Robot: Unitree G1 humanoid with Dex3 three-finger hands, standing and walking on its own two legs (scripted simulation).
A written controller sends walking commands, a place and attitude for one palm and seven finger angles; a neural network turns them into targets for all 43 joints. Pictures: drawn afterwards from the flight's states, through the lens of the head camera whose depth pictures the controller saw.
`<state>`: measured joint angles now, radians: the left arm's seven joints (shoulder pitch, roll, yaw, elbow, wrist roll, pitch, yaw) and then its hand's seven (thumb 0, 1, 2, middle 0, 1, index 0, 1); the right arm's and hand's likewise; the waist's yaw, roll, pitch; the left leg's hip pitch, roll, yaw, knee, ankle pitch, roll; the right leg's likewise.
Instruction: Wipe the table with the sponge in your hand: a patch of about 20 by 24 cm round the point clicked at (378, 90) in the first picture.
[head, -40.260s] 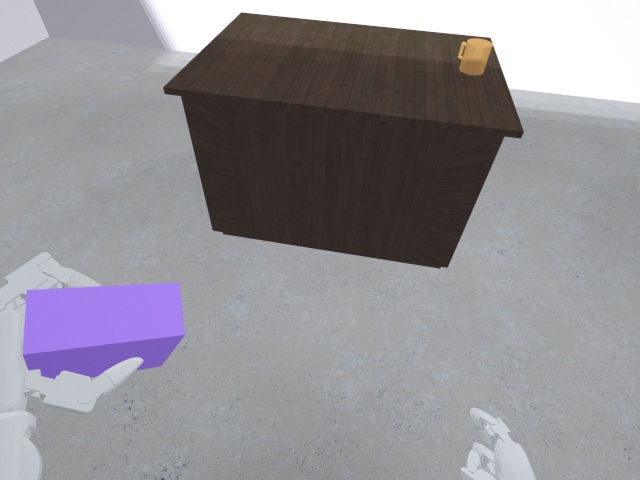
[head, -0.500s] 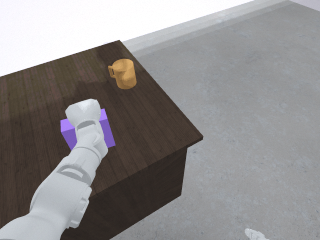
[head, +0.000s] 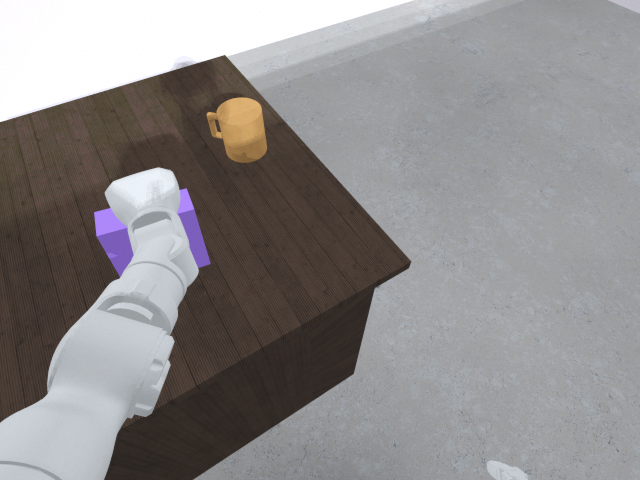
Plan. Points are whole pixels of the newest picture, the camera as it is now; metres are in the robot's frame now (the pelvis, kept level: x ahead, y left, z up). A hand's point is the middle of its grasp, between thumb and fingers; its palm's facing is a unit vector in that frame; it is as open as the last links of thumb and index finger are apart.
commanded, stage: wipe back along the third lane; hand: left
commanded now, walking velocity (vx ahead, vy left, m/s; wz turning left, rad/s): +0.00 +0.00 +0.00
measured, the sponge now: (160, 248) +0.45 +0.22 +0.00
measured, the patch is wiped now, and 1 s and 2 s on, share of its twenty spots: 1.00 1.00 1.00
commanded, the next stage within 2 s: slide back across to the middle lane in 1.74 s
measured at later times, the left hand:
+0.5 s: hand (155, 227) +0.45 +0.22 +0.03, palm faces -0.04 -0.04 -1.00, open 9.6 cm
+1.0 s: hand (170, 253) +0.41 +0.19 +0.04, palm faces -0.02 -0.06 -1.00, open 9.6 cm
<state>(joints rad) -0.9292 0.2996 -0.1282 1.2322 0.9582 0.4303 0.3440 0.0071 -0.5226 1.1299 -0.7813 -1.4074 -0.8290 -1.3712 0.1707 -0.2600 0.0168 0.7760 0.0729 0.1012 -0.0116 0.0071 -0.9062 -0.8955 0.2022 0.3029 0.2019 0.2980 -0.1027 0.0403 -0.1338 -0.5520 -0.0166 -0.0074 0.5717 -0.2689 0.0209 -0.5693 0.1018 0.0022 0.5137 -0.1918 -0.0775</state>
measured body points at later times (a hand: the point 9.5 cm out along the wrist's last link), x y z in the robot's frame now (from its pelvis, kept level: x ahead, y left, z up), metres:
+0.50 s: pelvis +0.02 +0.04 +0.00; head +0.06 +0.03 +0.45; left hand +0.45 +0.21 +0.09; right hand +0.12 -0.21 -0.13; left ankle +0.00 +0.11 -0.73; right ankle +0.02 -0.07 -0.73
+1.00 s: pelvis +0.04 +0.04 +0.01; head +0.04 +0.03 +0.46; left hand +0.40 +0.19 +0.09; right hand +0.25 -0.16 -0.10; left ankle +0.00 +0.11 -0.73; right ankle +0.02 -0.07 -0.73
